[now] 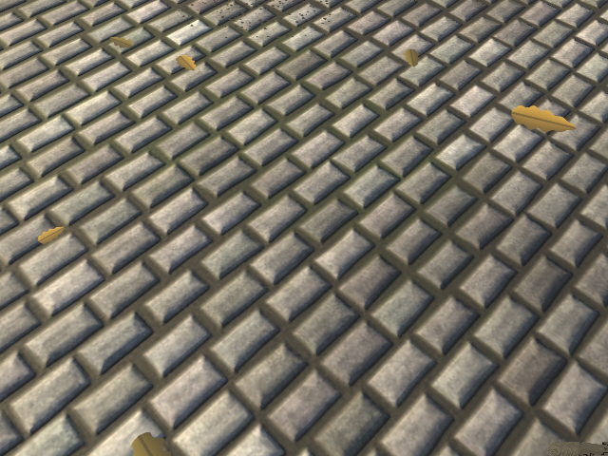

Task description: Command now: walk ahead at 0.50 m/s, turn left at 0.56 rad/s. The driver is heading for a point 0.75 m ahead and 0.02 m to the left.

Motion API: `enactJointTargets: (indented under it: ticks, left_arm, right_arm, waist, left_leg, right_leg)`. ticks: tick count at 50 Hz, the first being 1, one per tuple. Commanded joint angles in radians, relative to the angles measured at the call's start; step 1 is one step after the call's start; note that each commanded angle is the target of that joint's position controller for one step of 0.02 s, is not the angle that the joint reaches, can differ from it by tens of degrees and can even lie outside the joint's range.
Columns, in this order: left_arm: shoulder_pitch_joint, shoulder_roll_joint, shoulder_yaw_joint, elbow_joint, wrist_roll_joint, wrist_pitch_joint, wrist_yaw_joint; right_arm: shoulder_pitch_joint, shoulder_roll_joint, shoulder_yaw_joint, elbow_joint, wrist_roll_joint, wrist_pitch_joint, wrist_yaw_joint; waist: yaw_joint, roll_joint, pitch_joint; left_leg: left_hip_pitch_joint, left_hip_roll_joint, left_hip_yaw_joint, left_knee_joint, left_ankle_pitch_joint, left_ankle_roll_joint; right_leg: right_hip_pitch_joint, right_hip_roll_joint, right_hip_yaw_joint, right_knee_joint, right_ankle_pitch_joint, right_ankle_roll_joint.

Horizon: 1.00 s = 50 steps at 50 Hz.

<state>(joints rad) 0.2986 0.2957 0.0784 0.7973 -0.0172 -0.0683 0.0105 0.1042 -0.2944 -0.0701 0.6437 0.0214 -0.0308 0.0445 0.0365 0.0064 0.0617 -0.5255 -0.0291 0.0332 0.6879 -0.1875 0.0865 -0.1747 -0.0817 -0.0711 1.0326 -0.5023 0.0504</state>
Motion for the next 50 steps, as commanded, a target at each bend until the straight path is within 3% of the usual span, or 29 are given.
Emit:
enactJointTargets:
  ticks: [1, 2, 3, 4, 7, 12, 16, 19, 21, 22, 23, 24, 25, 26, 27, 28, 29, 31, 34, 37, 40, 42, 44, 45, 46, 47, 48, 49, 50]
  left_arm:
    - [-0.101, 0.119, 0.004, -0.162, -0.023, -0.075, -0.007]
    - [-0.105, 0.116, 0.005, -0.150, 0.005, -0.078, 0.002]
    - [-0.092, 0.126, 0.014, -0.145, 0.023, -0.069, 0.005]
    - [-0.080, 0.127, 0.016, -0.146, 0.025, -0.057, 0.002]
    - [-0.099, 0.088, 0.007, -0.145, 0.036, -0.031, 0.002]
    - [-0.285, 0.042, -0.016, -0.185, 0.028, -0.032, -0.010]
    - [-0.374, 0.066, -0.011, -0.210, 0.012, -0.048, -0.029]
    - [-0.336, 0.094, 0.002, -0.201, 0.010, -0.061, -0.039]
    - [-0.210, 0.113, 0.019, -0.167, 0.018, -0.070, -0.033]
    - [-0.086, 0.151, 0.032, -0.153, 0.033, -0.074, -0.027]
    - [0.047, 0.239, 0.055, -0.124, 0.050, -0.066, -0.025]
    - [0.093, 0.199, 0.051, -0.092, 0.020, -0.058, -0.038]
    - [0.052, 0.128, 0.030, -0.098, 0.003, -0.053, -0.036]
    - [0.002, 0.101, 0.019, -0.107, 0.010, -0.043, -0.033]
    - [-0.035, 0.082, 0.010, -0.104, 0.017, -0.037, -0.032]
    - [-0.056, 0.061, -0.001, -0.103, 0.024, -0.038, -0.031]
    - [-0.066, 0.062, -0.003, -0.098, 0.028, -0.039, -0.030]
    - [-0.053, 0.070, -0.002, -0.080, 0.017, -0.045, -0.029]
    - [-0.025, 0.118, 0.009, -0.055, 0.009, -0.042, -0.023]
    - [0.015, 0.138, 0.009, -0.028, -0.001, -0.031, -0.021]
    - [0.087, 0.142, 0.007, 0.007, -0.011, -0.018, -0.021]
    - [0.106, 0.152, 0.008, 0.020, -0.014, -0.006, -0.017]
    - [0.099, 0.175, 0.016, 0.025, -0.014, 0.006, -0.010]
    - [0.083, 0.178, 0.015, 0.023, -0.015, 0.009, -0.008]
    - [0.081, 0.153, 0.006, 0.018, -0.007, 0.008, -0.008]
    - [0.064, 0.081, -0.021, -0.021, 0.021, 0.002, -0.008]
    - [0.197, -0.003, -0.045, -0.033, 0.000, -0.013, -0.007]
    - [0.157, 0.103, -0.018, -0.016, -0.023, -0.017, -0.006]
    - [0.078, 0.137, -0.004, -0.037, -0.031, -0.016, -0.008]
  right_arm:
    - [0.258, -0.180, -0.056, -0.013, -0.003, -0.031, -0.009]
    - [0.185, -0.147, -0.045, -0.023, -0.003, -0.033, -0.012]
    - [0.136, -0.116, -0.033, -0.039, -0.014, -0.034, -0.016]
    - [0.114, -0.118, -0.032, -0.050, -0.023, -0.034, -0.019]
    - [0.129, -0.132, -0.036, -0.034, -0.013, -0.041, -0.034]
    - [0.199, -0.151, -0.042, 0.002, 0.000, -0.031, -0.057]
    - [0.256, -0.153, -0.044, 0.029, 0.008, -0.020, -0.061]
    - [0.258, -0.141, -0.042, 0.036, 0.002, -0.012, -0.065]
    - [0.247, -0.108, -0.032, 0.034, -0.003, -0.009, -0.062]
    - [0.240, -0.061, -0.013, 0.021, -0.012, -0.013, -0.057]
    - [0.354, -0.017, 0.003, 0.011, 0.006, -0.021, -0.060]
    - [0.384, -0.058, 0.002, 0.016, 0.014, -0.029, -0.063]
    - [0.298, -0.130, -0.015, 0.017, 0.018, -0.030, -0.060]
    - [0.213, -0.133, -0.015, 0.001, 0.007, -0.029, -0.059]
    - [0.159, -0.120, -0.013, -0.015, -0.007, -0.034, -0.056]
    - [0.144, -0.105, -0.015, -0.018, -0.017, -0.034, -0.053]
    - [0.162, -0.088, -0.012, -0.017, -0.012, -0.035, -0.048]
    - [0.161, -0.058, -0.003, -0.014, -0.013, -0.032, -0.044]
    - [0.071, -0.029, 0.013, -0.039, -0.021, -0.038, -0.042]
    - [-0.022, -0.013, 0.023, -0.056, -0.015, -0.047, -0.032]
    - [-0.114, -0.020, 0.022, -0.084, -0.006, -0.055, -0.020]
    - [-0.142, -0.035, 0.016, -0.099, -0.003, -0.063, -0.011]
    - [-0.101, -0.065, 0.003, -0.092, -0.004, -0.072, -0.008]
    - [-0.022, -0.088, -0.011, -0.071, -0.007, -0.074, -0.012]
    - [0.109, -0.134, -0.033, -0.036, -0.016, -0.075, -0.023]
    - [0.295, -0.214, -0.054, -0.016, -0.036, -0.071, -0.037]
    - [0.324, -0.252, -0.059, 0.001, -0.041, -0.057, -0.032]
    - [0.316, -0.158, -0.039, 0.001, -0.030, -0.055, -0.031]
    - [0.260, -0.115, -0.023, 0.004, -0.020, -0.056, -0.033]
  waist:
    - [-0.134, 0.082, -0.249]
    - [-0.088, 0.021, -0.184]
    - [-0.049, 0.025, -0.158]
    - [-0.026, 0.053, -0.149]
    - [-0.017, 0.025, -0.116]
    - [-0.086, 0.065, -0.068]
    - [-0.116, 0.080, -0.052]
    - [-0.093, 0.117, -0.065]
    - [-0.029, 0.126, -0.114]
    - [0.031, 0.076, -0.224]
    - [0.022, -0.166, -0.365]
    - [0.027, -0.297, -0.354]
    - [0.044, -0.174, -0.209]
    - [0.037, -0.099, -0.125]
    - [0.020, -0.066, -0.062]
    - [-0.004, -0.063, -0.042]
    - [-0.024, -0.105, -0.046]
    - [-0.029, -0.113, -0.053]
    - [-0.008, -0.079, -0.045]
    - [0.026, -0.078, -0.037]
    - [0.056, -0.075, -0.015]
    - [0.049, -0.083, -0.006]
    - [0.008, -0.095, -0.024]
    - [-0.044, -0.090, -0.064]
    - [-0.107, -0.073, -0.156]
    - [-0.182, 0.048, -0.326]
    - [-0.121, 0.312, -0.442]
    - [-0.149, 0.213, -0.370]
    - [-0.141, 0.162, -0.237]
  left_leg:
    - [0.740, 0.308, -0.658, -0.397, -0.120, 0.255]
    - [0.592, 0.268, -0.556, -0.390, -0.009, 0.221]
    - [0.483, 0.237, -0.487, -0.409, 0.090, 0.207]
    - [0.413, 0.227, -0.472, -0.428, 0.150, 0.216]
    - [0.311, 0.188, -0.373, -0.454, 0.258, 0.215]
    - [0.267, 0.122, -0.311, -0.448, 0.140, 0.149]
    - [0.314, 0.146, -0.391, -0.393, 0.058, 0.135]
    - [0.394, 0.176, -0.453, -0.315, 0.084, 0.115]
    - [0.393, 0.132, -0.431, -0.202, 0.217, 0.080]
    - [0.320, 0.084, -0.372, 0.007, 0.201, 0.045]
    - [0.006, -0.054, -0.234, 0.342, -0.049, -0.039]
    - [-0.194, -0.057, -0.222, 0.524, -0.392, -0.061]
    - [-0.272, -0.009, -0.247, 0.598, -0.326, -0.061]
    - [-0.269, 0.028, -0.205, 0.600, -0.252, -0.060]
    - [-0.257, 0.056, -0.181, 0.545, -0.195, -0.060]
    - [-0.215, 0.091, -0.169, 0.487, -0.150, -0.057]
    - [-0.170, 0.107, -0.155, 0.449, -0.126, -0.062]
    - [-0.150, 0.119, -0.121, 0.377, -0.100, -0.076]
    - [-0.152, 0.131, -0.093, 0.191, 0.026, -0.092]
    - [-0.086, 0.110, -0.065, 0.005, 0.172, -0.096]
    - [-0.038, 0.082, -0.056, -0.097, 0.217, -0.096]
    - [-0.019, 0.068, -0.066, -0.152, 0.179, -0.082]
    - [0.072, 0.052, -0.065, -0.202, 0.127, -0.062]
    - [0.202, 0.037, -0.049, -0.243, 0.125, -0.042]
    - [0.418, 0.060, -0.061, -0.240, 0.136, -0.012]
    - [0.720, 0.268, -0.262, -0.194, 0.169, 0.055]
    - [0.935, 0.467, -0.657, -0.298, -0.050, 0.184]
    - [0.862, 0.437, -0.691, -0.354, -0.190, 0.170]
    - [0.751, 0.405, -0.536, -0.373, -0.169, 0.136]
  right_leg:
    - [-0.673, 0.024, 0.162, 0.319, 0.067, -0.049]
    - [-0.608, -0.015, 0.163, 0.229, 0.128, -0.052]
    - [-0.529, -0.037, 0.169, 0.170, 0.171, -0.052]
    - [-0.477, -0.039, 0.170, 0.141, 0.186, -0.044]
    - [-0.447, -0.023, 0.139, 0.004, 0.247, -0.009]
    - [-0.399, 0.043, 0.133, -0.356, 0.547, 0.016]
    - [-0.345, 0.078, 0.151, -0.491, 0.564, 0.003]
    - [-0.288, 0.079, 0.152, -0.540, 0.473, -0.032]
    - [-0.102, 0.087, 0.114, -0.604, 0.453, -0.081]
    - [0.114, -0.023, 0.210, -0.579, 0.442, -0.142]
    - [0.467, -0.226, 0.585, -0.611, 0.300, -0.302]
    - [0.511, -0.315, 0.867, -0.728, 0.059, -0.359]
    - [0.403, -0.287, 0.784, -0.752, -0.043, -0.324]
    - [0.289, -0.245, 0.649, -0.761, 0.017, -0.290]
    - [0.183, -0.204, 0.557, -0.788, 0.115, -0.281]
    - [0.116, -0.164, 0.483, -0.813, 0.206, -0.262]
    - [0.072, -0.148, 0.445, -0.831, 0.269, -0.263]
    - [0.044, -0.129, 0.368, -0.858, 0.382, -0.276]
    - [0.043, -0.122, 0.282, -0.884, 0.495, -0.279]
    - [0.040, -0.097, 0.205, -0.884, 0.529, -0.255]
    - [0.061, -0.114, 0.218, -0.860, 0.529, -0.247]
    - [0.103, -0.138, 0.252, -0.824, 0.536, -0.236]
    - [0.125, -0.153, 0.277, -0.766, 0.583, -0.216]
    - [0.106, -0.128, 0.258, -0.684, 0.683, -0.195]
    - [0.037, -0.073, 0.219, -0.520, 0.723, -0.164]
    - [-0.162, 0.004, 0.167, -0.203, 0.468, -0.120]
    - [-0.481, 0.118, 0.126, 0.089, -0.077, -0.071]
    - [-0.573, 0.070, 0.205, 0.211, -0.067, -0.067]
    - [-0.617, 0.033, 0.192, 0.230, 0.024, -0.070]
